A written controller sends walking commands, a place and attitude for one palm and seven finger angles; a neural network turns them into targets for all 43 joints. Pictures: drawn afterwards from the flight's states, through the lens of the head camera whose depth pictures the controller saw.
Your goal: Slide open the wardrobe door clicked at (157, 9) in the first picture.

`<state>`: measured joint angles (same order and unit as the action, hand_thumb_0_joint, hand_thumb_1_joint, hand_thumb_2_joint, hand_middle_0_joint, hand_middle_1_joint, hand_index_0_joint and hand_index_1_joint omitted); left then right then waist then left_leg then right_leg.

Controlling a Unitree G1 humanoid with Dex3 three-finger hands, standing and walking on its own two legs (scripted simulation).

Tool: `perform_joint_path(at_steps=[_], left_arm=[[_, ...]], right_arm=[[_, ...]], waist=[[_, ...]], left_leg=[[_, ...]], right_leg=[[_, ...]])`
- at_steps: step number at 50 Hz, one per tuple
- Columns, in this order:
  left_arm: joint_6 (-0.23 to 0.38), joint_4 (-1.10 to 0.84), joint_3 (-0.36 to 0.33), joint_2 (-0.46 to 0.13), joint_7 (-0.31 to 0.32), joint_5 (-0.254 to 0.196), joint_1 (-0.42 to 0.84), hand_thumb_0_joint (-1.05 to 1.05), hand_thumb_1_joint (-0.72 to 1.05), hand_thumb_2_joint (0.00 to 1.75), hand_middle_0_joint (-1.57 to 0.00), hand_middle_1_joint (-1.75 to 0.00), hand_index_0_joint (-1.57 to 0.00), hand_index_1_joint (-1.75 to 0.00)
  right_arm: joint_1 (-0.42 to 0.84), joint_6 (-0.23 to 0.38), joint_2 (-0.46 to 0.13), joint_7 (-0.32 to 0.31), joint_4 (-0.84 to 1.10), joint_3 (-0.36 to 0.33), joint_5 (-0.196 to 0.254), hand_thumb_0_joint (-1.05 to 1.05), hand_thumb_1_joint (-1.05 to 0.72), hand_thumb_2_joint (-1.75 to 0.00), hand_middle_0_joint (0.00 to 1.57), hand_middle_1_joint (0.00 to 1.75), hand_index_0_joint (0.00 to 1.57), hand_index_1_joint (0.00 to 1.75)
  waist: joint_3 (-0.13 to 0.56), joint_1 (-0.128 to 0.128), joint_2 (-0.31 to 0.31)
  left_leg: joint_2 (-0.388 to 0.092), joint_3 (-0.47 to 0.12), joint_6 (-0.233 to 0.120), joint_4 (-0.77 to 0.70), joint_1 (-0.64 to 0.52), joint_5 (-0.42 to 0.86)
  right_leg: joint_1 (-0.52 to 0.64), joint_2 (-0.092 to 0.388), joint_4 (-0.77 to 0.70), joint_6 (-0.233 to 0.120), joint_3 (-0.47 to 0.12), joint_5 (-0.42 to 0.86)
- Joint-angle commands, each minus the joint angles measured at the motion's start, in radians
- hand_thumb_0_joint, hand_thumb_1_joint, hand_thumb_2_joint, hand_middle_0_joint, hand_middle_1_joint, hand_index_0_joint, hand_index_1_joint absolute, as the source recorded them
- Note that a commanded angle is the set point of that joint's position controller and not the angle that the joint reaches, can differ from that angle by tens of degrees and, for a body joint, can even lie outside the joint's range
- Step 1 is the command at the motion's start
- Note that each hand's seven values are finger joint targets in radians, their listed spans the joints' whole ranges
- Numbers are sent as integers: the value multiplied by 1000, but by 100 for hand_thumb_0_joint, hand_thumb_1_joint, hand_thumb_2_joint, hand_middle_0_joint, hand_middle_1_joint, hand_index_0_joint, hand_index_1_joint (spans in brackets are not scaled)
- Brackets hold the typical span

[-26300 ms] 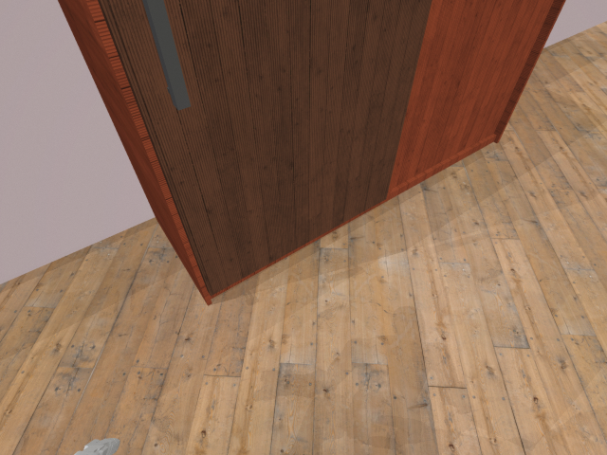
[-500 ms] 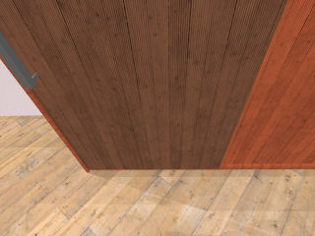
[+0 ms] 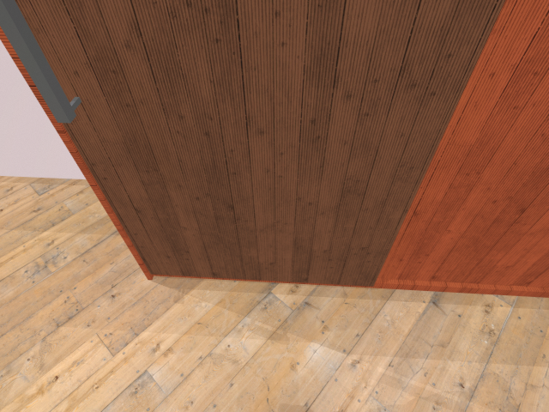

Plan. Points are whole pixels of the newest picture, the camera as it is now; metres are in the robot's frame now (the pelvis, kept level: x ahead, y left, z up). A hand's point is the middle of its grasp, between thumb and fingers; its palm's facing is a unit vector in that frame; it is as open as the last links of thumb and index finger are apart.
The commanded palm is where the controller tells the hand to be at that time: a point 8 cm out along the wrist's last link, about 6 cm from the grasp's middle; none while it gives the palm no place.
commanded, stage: relax the arm and regain balance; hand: left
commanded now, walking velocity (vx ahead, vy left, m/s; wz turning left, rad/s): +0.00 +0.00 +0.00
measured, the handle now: (32, 38) +0.67 +0.48 +0.22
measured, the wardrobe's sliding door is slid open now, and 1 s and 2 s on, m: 0.00 0.00 0.00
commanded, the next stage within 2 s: step back with the hand held close in 0.80 s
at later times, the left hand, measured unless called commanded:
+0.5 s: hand out of the picture +0.13 +0.26 -0.15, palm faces +0.00 -0.94 -0.34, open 16.2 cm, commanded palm none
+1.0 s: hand (111, 336) +0.23 +0.28 -0.06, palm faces +0.22 -0.91 -0.35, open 14.8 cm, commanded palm +0.19 +0.30 +0.17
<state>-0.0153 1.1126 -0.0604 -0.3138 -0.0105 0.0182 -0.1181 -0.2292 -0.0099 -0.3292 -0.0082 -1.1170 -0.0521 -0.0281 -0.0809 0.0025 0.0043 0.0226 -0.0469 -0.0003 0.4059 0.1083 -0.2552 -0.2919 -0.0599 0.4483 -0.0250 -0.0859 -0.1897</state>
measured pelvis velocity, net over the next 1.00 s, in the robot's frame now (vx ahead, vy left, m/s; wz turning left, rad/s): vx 0.06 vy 0.01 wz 0.03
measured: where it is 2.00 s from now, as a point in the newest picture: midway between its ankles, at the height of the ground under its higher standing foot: outside the picture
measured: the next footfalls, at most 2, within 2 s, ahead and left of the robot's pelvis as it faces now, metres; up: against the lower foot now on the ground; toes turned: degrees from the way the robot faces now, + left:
right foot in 1.66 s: -0.07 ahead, -0.09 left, +0.00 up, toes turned -4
left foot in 2.00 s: -0.09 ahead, +0.13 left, +0.00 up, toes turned -1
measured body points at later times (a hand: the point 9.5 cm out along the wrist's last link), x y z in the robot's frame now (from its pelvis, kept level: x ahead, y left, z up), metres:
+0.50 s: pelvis +0.05 +0.01 +0.00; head +0.08 +0.00 +0.45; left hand +0.13 +0.31 -0.13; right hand +0.09 -0.28 -0.14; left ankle -0.01 +0.13 -0.74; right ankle +0.10 -0.09 -0.74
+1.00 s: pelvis +0.06 +0.01 +0.00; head +0.10 +0.03 +0.45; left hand +0.22 +0.32 -0.03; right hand +0.16 -0.27 -0.12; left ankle -0.01 +0.13 -0.74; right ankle +0.10 -0.09 -0.74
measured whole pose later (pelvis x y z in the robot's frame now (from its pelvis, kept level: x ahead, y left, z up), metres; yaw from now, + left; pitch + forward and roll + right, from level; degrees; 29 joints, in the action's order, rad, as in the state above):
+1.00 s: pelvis +0.06 +0.01 +0.00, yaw +2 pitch -3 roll -1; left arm -0.45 0.03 -0.17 -0.35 0.06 -0.05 -0.26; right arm -0.20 0.09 -0.31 -0.07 -0.92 0.00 0.05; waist -0.16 -0.04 0.00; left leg 0.00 -0.09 0.00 0.45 0.06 -0.34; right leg -0.19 -0.08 0.39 -0.01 -0.05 -0.15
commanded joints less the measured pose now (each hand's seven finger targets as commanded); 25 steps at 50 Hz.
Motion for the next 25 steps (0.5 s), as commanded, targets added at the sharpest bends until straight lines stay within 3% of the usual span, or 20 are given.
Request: perform_joint_path(at_steps=[1, 4, 5, 7, 11, 14, 22, 25], left_arm=[[18, -47, -28, -199, 11, -1, -15, 0, -50, 30, -15, -30, -15, -30], [41, -53, -22, -232, 20, -3, 31, 0, -50, 30, -15, -30, -15, -30], [44, -59, -23, -232, 23, -4, 43, 0, -50, 30, -15, -30, -15, -30], [44, -58, -20, -223, 25, -6, 73, 0, -50, 30, -15, -30, -15, -30], [46, -47, -18, -208, 27, -9, 70, 0, -50, 30, -15, -30, -15, -30], [45, -39, -16, -208, 26, -10, 69, 0, -50, 30, -15, -30, -15, -30], [53, -34, -5, -198, 35, -15, 72, 0, -50, 30, -15, -30, -15, -30], [53, -39, -5, -198, 40, -15, 71, 0, -50, 30, -15, -30, -15, -30]], right_arm=[[108, 23, -208, -16, 85, -41, 7, 0, -90, -90, 20, 30, 20, 30], [11, 11, -173, -9, 64, -33, 14, 0, -90, -90, 20, 30, 20, 30], [-23, 8, -161, -9, 61, -34, 16, 0, -90, -90, 20, 30, 20, 30], [-53, 8, -160, -8, 45, -31, 14, 0, -90, -90, 20, 30, 20, 30], [-9, 20, -175, -9, 54, -24, 9, 0, -90, -90, 20, 30, 20, 30], [21, 23, -183, -8, 60, -19, 7, 0, -90, -90, 20, 30, 20, 30], [41, 32, -184, -18, 55, -11, 14, 0, -90, -90, 20, 30, 20, 30], [46, 30, -181, -23, 59, -11, 16, 0, -90, -90, 20, 30, 20, 30]], waist=[[-24, -40, 55], [-16, 18, -75], [9, 35, -113], [31, 50, -110], [47, 28, -24], [18, 15, -10], [124, 16, -6], [145, 16, 6]], left_leg=[[-117, -149, -64, -175, 247, -306], [-36, -69, -42, -30, 120, -210], [-29, -56, -44, 0, 66, -166], [-38, -58, -45, -5, 18, -135], [-86, -100, -47, -93, 58, -87], [-97, -107, -40, -129, 92, -96], [-122, -87, -23, -120, 8, 217], [-126, -77, -15, -108, -24, 332]], right_leg=[[163, 84, -77, -12, -111, -136], [43, 168, -261, -45, -270, -388], [20, 175, -284, -53, -281, -396], [1, 177, -284, -51, -259, -382], [90, 135, -209, -34, -189, -210], [112, 130, -193, -29, -167, -165], [226, 140, -81, -33, -94, 289], [246, 140, -56, -37, -76, 393]])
